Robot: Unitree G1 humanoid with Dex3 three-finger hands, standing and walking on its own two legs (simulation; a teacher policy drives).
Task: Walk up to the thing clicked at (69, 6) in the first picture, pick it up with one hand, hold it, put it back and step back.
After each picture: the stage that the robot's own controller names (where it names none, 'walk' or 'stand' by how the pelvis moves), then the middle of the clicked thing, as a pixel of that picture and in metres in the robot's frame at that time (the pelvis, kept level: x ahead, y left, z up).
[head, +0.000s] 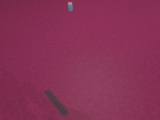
stand; (70, 6) +2.32 +0.16 -0.72
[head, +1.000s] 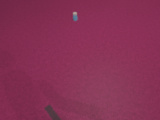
walk; (75, 16) +2.19 +0.22 -0.72
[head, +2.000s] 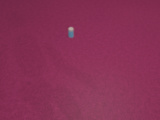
walk; (71, 32) +1.57 +0.21 -0.71
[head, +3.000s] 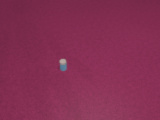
walk; (63, 64) +1.05 +0.21 -0.70
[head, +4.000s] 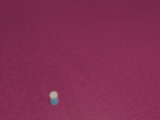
walk; (54, 98) +0.68 +0.20 -0.70
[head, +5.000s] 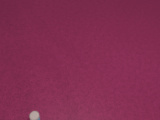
walk; (34, 118) +0.43 +0.25 -0.70
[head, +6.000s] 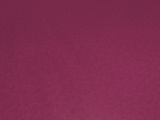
stand; out of the picture +0.40 +0.33 -0.72
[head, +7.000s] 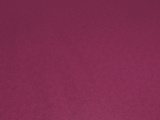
stand; out of the picture +0.40 +0.31 -0.73
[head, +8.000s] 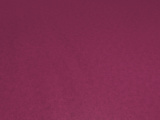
stand; out of the picture +0.39 +0.33 -0.73
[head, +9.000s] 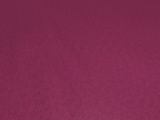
stand; out of the picture +0.37 +0.33 -0.73
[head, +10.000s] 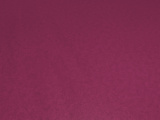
go down; out of the picture +0.37 +0.33 -0.73
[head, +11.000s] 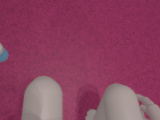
go down; out of the picture +0.43 +0.39 -0.34
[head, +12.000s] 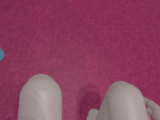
approach; out of the picture +0.42 +0.40 -0.30
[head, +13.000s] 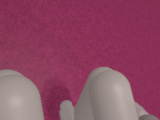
close in; out of the picture +0.39 +0.44 -0.22
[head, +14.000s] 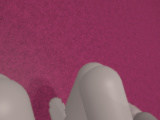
rest palm; out of the picture +0.37 +0.45 -0.21
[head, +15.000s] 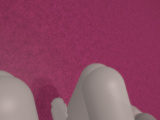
lift; out of the picture +0.37 +0.44 -0.21
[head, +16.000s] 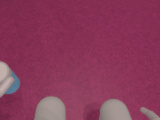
lift; (3, 78) +0.33 +0.27 -0.04
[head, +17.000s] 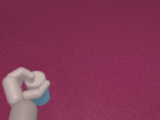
hold; (38, 88) +0.35 +0.17 +0.00
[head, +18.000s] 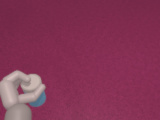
hold; (34, 91) +0.34 +0.19 -0.02
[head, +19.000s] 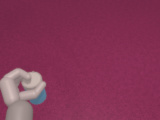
hold; (34, 88) +0.35 +0.18 -0.01
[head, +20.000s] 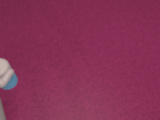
crouch; (3, 74) +0.39 +0.28 -0.06
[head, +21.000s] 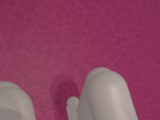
lower; out of the picture +0.43 +0.41 -0.17
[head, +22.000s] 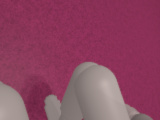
lower; out of the picture +0.38 +0.43 -0.23
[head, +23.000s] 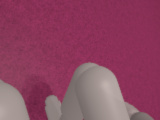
lower; out of the picture +0.38 +0.43 -0.22
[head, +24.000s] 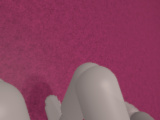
lower; out of the picture +0.38 +0.43 -0.22
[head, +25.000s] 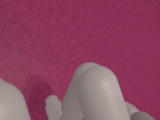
lower; out of the picture +0.38 +0.43 -0.22
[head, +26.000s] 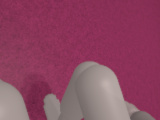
open; out of the picture +0.37 +0.42 -0.22
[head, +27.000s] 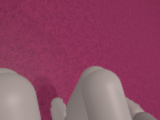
stand; out of the picture +0.37 +0.41 -0.24
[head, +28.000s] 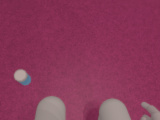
walk; (23, 77) +0.43 +0.34 -0.46
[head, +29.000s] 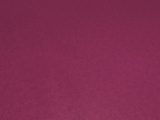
stand; out of the picture +0.38 +0.30 -0.67
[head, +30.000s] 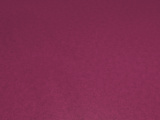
stand; out of the picture +0.38 +0.31 -0.67
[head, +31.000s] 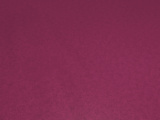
stand; out of the picture +0.39 +0.30 -0.70
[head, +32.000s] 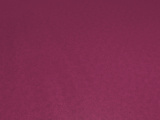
stand; out of the picture +0.40 +0.30 -0.73
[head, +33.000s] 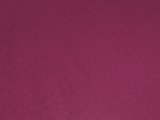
stand; out of the picture +0.37 +0.31 -0.73
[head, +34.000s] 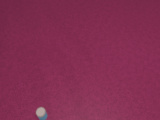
walk; (41, 114) +0.44 +0.26 -0.69
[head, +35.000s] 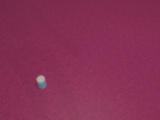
walk; (41, 82) +0.69 +0.30 -0.70
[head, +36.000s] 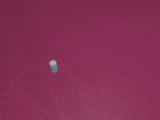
stand; (53, 66) +1.02 +0.34 -0.71
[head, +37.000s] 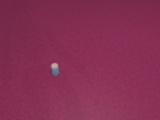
stand; (55, 69) +0.99 +0.27 -0.72
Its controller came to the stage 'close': yes
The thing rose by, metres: 0.72
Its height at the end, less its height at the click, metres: +0.00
